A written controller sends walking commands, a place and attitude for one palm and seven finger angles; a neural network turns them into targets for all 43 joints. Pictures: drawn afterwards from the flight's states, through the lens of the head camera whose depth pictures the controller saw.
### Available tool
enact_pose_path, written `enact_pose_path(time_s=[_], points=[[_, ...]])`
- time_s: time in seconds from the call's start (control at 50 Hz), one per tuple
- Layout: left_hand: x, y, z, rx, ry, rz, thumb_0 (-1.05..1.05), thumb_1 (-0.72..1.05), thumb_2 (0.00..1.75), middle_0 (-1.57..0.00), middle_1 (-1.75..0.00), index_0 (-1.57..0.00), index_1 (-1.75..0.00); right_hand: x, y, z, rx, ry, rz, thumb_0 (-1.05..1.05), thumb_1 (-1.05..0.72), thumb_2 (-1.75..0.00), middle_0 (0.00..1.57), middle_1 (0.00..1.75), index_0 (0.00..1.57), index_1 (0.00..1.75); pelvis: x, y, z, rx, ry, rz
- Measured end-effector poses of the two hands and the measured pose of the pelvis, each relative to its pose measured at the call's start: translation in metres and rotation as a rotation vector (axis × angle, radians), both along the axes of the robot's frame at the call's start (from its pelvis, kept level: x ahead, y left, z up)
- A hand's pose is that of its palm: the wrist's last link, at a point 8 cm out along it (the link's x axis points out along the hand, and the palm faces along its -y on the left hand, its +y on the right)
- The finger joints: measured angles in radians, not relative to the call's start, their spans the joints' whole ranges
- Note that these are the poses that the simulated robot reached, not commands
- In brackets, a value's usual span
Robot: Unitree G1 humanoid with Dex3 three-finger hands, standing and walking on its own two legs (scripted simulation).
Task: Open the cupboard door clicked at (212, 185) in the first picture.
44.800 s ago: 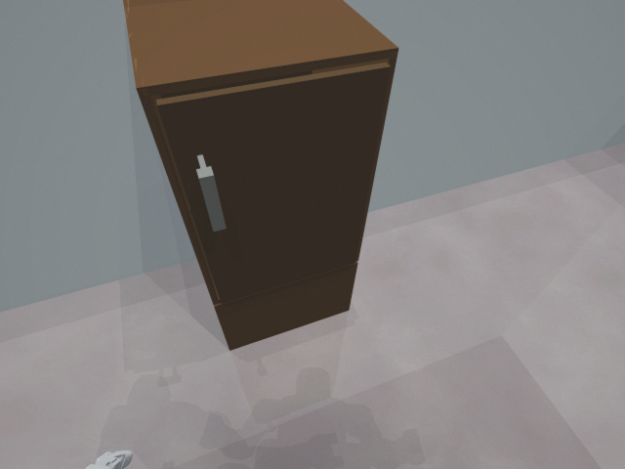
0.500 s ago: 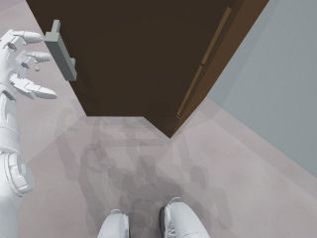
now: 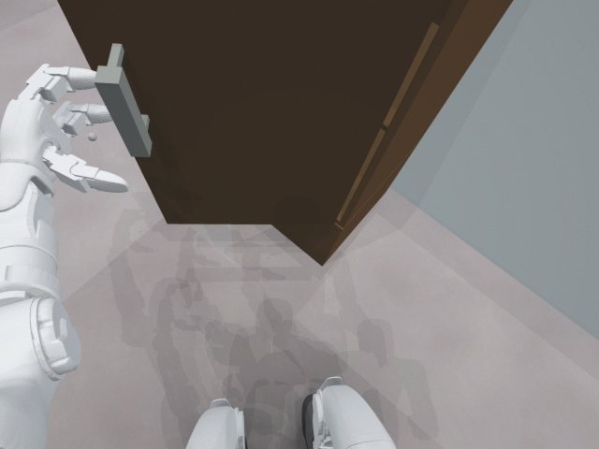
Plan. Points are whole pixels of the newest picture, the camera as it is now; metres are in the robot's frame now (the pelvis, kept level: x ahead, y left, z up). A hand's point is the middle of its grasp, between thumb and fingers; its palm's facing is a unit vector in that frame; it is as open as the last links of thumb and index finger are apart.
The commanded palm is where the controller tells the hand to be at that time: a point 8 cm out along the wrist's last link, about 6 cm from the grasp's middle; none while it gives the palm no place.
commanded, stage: slide the fingers in behind the handle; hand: left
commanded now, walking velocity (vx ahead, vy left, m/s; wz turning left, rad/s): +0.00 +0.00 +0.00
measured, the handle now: (129, 103) +0.55 +0.19 +0.06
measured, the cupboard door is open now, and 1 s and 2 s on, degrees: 43 42 45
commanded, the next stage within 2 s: close the thumb around the handle in 1.34 s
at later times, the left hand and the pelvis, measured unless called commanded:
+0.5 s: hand (119, 134) +0.50 +0.19 +0.06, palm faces -0.02 -1.00 +0.00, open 14.0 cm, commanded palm +0.48 +0.23 +0.06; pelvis +0.00 -0.01 +0.00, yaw +1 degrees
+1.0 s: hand (146, 135) +0.50 +0.16 +0.06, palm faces +0.01 -1.00 -0.02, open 14.1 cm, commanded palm +0.47 +0.19 +0.06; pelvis +0.00 -0.02 +0.00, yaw +1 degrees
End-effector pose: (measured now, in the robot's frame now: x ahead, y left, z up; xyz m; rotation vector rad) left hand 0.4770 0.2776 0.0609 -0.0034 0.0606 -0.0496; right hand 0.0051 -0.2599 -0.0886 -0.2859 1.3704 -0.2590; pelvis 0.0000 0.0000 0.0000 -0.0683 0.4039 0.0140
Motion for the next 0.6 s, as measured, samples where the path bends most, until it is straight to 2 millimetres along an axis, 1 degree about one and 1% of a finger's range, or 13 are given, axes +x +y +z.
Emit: enact_pose_path(time_s=[0.1,0.2,0.36,0.5,0.6], points=[[0.001,-0.009,0.001,0.008,-0.023,0.005,-0.01,-0.5,0.3,-0.3,-1.2,-0.3,-1.2,0.001,0.001,-0.003,0.01,-0.004,0.005,0.0,-0.91,-0.89,0.2,0.3,0.2,0.3,-0.001,0.0,-0.001,0.002,-0.004,0.001],[0.005,-0.019,-0.002,0.006,-0.01,0.009,-0.01,-0.5,0.3,-0.3,-1.2,-0.3,-1.2,0.001,0.001,-0.006,0.016,-0.004,0.008,0.0,-0.91,-0.89,0.2,0.3,0.2,0.3,-0.002,-0.001,-0.002,0.005,0.0,0.005],[0.005,-0.022,-0.002,0.014,-0.015,0.036,-0.01,-0.5,0.3,-0.3,-1.2,-0.3,-1.22,0.0,-0.002,-0.009,0.026,0.007,0.012,0.0,-0.91,-0.89,0.2,0.3,0.2,0.3,-0.002,-0.006,-0.003,0.01,0.005,0.005],[0.006,-0.029,-0.004,0.005,-0.007,0.027,-0.01,-0.5,0.3,-0.3,-1.2,-0.29,-1.22,0.001,-0.009,-0.008,0.018,0.006,0.014,0.0,-0.91,-0.89,0.2,0.3,0.2,0.3,-0.001,-0.01,-0.003,0.011,0.006,0.01],[0.006,-0.042,-0.002,0.023,-0.016,0.001,-0.01,-0.5,0.3,-0.3,-1.2,-0.29,-1.21,0.003,-0.012,-0.008,0.018,0.0,0.018,0.0,-0.91,-0.89,0.2,0.3,0.2,0.3,0.0,-0.011,-0.002,0.012,0.006,0.012]])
